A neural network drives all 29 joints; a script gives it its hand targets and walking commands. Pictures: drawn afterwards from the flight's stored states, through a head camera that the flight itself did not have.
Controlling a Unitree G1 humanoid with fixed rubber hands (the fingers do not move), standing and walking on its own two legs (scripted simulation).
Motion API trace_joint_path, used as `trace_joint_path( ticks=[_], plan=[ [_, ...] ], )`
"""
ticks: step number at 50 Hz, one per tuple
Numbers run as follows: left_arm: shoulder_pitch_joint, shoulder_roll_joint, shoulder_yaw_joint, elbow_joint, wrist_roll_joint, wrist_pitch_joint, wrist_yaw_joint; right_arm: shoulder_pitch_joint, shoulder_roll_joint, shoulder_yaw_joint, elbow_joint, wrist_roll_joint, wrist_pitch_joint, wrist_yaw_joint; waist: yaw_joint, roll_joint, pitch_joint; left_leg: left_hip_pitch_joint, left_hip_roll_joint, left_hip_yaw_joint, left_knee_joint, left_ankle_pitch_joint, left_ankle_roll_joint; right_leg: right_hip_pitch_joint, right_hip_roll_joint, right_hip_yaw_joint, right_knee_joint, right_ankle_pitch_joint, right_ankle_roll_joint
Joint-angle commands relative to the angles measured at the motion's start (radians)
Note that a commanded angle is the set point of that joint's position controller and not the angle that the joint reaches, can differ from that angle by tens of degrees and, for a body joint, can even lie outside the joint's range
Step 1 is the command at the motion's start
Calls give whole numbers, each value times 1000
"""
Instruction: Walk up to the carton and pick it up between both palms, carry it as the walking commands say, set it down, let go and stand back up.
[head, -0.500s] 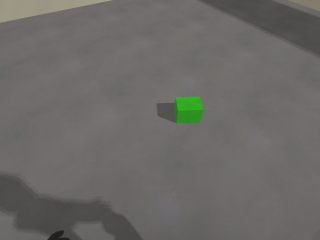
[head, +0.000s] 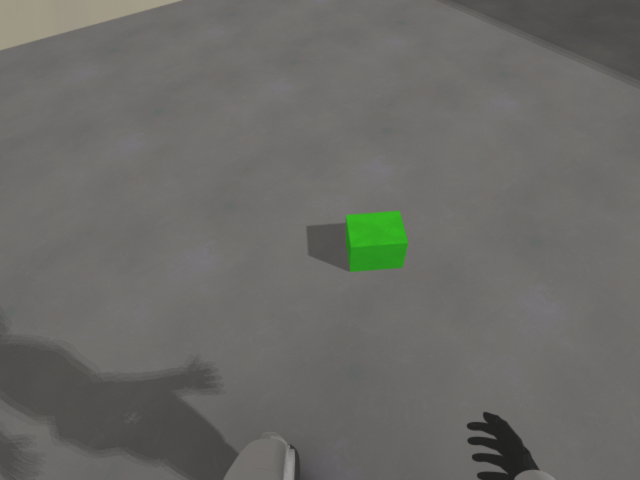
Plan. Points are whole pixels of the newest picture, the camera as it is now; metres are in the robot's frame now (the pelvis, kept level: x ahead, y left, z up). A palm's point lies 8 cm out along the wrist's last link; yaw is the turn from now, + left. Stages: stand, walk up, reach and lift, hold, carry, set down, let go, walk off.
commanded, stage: walk up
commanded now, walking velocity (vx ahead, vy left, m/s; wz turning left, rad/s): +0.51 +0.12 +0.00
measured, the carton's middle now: (374, 241) +1.00 -0.05 -0.70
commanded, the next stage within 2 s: none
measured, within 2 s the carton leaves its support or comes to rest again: neither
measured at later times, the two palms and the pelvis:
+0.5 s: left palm (210, 296) +0.40 +0.26 -0.12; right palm out of the picture +0.17 -0.22 -0.10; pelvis +0.26 +0.03 +0.01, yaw +0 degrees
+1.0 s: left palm (225, 282) +0.42 +0.24 -0.11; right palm (501, 268) +0.52 -0.26 -0.14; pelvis +0.46 -0.01 +0.01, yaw +0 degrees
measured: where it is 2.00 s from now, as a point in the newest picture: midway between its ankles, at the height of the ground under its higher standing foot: (368, 384)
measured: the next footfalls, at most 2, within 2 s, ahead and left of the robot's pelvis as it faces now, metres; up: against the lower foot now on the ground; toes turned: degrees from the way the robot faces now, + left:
left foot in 0.10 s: +0.23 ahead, +0.15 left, +0.00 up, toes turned +8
right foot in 0.64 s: +0.50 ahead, -0.14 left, +0.00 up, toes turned -9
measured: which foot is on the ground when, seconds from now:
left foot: up 0.00-0.08, down 0.10-0.64, up 0.66-1.00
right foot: down 0.00-0.10, up 0.12-0.62, down 0.64-1.00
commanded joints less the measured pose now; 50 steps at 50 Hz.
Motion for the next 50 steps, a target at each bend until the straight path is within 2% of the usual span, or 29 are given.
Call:
trace_joint_path(
  ticks=[1,3,4,5,6,7,9,10,12,14,15,18,22,24,25,27,29,30,31,32,33,34,35,36,37,39,42,47,50],
  plan=[
    [2,181,34,-20,-3,-8,14,-92,-38,-5,-64,3,-18,0,-33,-218,69,90,-19,28,-89,-17,31,-99,-203,35,-38,485,-127],
    [-14,211,41,-12,-13,-6,20,41,-74,-17,-22,-7,-27,-13,-94,-193,-14,267,-52,57,-124,-86,59,-106,-190,14,140,656,-115],
    [-24,213,42,-17,-20,-3,18,174,-113,-30,22,-17,-35,-24,-153,-129,-100,446,-70,79,-163,-100,86,-149,-150,-9,328,699,-104],
    [-7,168,27,-19,-16,0,14,334,-173,-53,67,-35,-53,-40,-224,-22,-196,711,25,-48,-161,-129,120,-354,-88,-14,608,489,-84],
    [54,61,4,-39,-24,-4,13,448,-315,-75,69,-36,-68,-57,-231,304,-290,858,387,-610,-386,-229,159,-640,85,-1,923,-171,-50],
    [40,103,30,-39,-18,0,11,453,-328,-75,70,-7,-69,-63,-210,159,-327,804,460,-740,-448,-207,178,-665,32,147,1065,-190,-72],
    [-39,90,23,-33,-10,-2,-2,281,-197,-47,66,1,-79,-59,-125,67,-159,580,316,-489,-437,-101,166,-652,-32,167,1036,-26,-90],
    [-62,76,20,-27,-2,3,-8,240,-144,-38,59,-2,-85,-59,-102,70,-109,513,254,-383,-439,-75,147,-639,-47,147,994,22,-84],
    [-81,57,22,-15,11,32,-20,244,-104,-30,64,1,-93,-60,-83,80,-76,432,223,-274,-446,34,129,-590,-53,103,935,55,-59],
    [-123,60,22,-19,14,60,-33,317,-127,-38,84,3,-95,-70,-86,51,-62,445,256,-269,-426,202,113,-629,-57,101,926,97,-38],
    [-158,51,15,-29,15,70,-40,330,-124,-39,89,3,-96,-72,-90,78,-45,439,248,-234,-426,216,103,-654,-59,97,903,131,-31],
    [-283,46,9,-60,18,80,-59,362,-112,-39,95,3,-93,-74,-117,139,4,433,220,-176,-476,88,110,-708,-56,59,833,244,-12],
    [-430,41,4,-100,10,79,-75,433,-115,-46,114,2,-92,-80,-154,124,69,488,220,-143,-522,45,113,-758,-46,34,666,315,0],
    [-491,37,0,-122,0,69,-77,435,-107,-48,117,-3,-96,-79,-166,156,90,483,194,-75,-548,3,112,-694,-35,8,533,314,0],
    [-517,28,-5,-133,-6,62,-77,422,-91,-43,121,-4,-95,-76,-170,197,94,440,154,-4,-564,-52,110,-601,-19,-20,449,291,-3],
    [-547,27,3,-138,-5,54,-71,455,-99,-46,153,-10,-89,-80,-186,182,110,439,166,-5,-539,37,126,-537,4,-77,386,220,-11],
    [-512,27,8,-127,-4,44,-55,482,-112,-51,185,-10,-82,-90,-181,143,90,504,199,-23,-458,202,138,-522,25,-96,325,157,-29],
    [-469,37,12,-115,0,36,-46,486,-116,-51,198,-6,-77,-94,-159,125,54,521,196,-13,-372,297,135,-467,37,-102,282,137,-45],
    [-368,56,20,-80,6,25,-36,486,-109,-46,208,1,-71,-96,-110,76,-19,512,162,21,-214,359,119,-328,54,-119,185,181,-66],
    [-220,113,44,-26,16,9,-24,482,-77,-31,198,-1,-71,-96,-55,12,-133,393,124,24,-12,285,91,-100,7,-66,190,220,-95],
    [-67,228,80,7,32,-6,-8,507,-8,-7,171,-1,-73,-99,-4,-216,-242,133,18,41,290,-168,45,114,-279,280,156,400,-134],
    [33,297,89,12,8,0,2,562,-7,-13,174,16,-56,-106,8,-197,-383,3,-36,-66,486,-465,40,231,-504,588,81,528,-167],
    [-22,264,74,6,-18,4,1,531,-57,-34,183,26,-48,-108,-39,-142,-349,25,15,-142,586,-445,36,130,-459,517,107,627,-188],
    [-135,201,56,-13,-18,1,1,504,-50,-41,187,24,-43,-103,-73,-132,-233,46,38,-145,585,-376,27,-11,-388,382,111,706,-188],
    [-226,132,46,-21,-13,-2,2,477,-22,-37,192,10,-33,-99,-103,-140,-128,67,61,-130,535,-306,16,-131,-315,255,100,694,-174],
    [-277,79,34,-33,3,0,-1,472,7,-32,198,0,2,-86,-131,-192,-64,129,51,-79,480,-238,13,-281,-243,121,78,623,-148],
    [-223,87,34,-25,7,-5,0,407,9,-28,169,-1,30,-74,-119,-210,-72,114,42,-50,405,-183,8,-301,-236,91,41,519,-146],
    [-152,107,38,-2,14,1,10,231,-1,-26,112,-1,30,-54,-81,-202,-13,58,48,-26,209,-119,-19,-297,-250,106,-65,172,-157],
    [-131,118,38,16,13,5,15,167,4,-22,92,2,21,-46,-67,-200,15,109,34,-2,76,-104,-26,-310,-244,82,-81,102,-158]
  ],
)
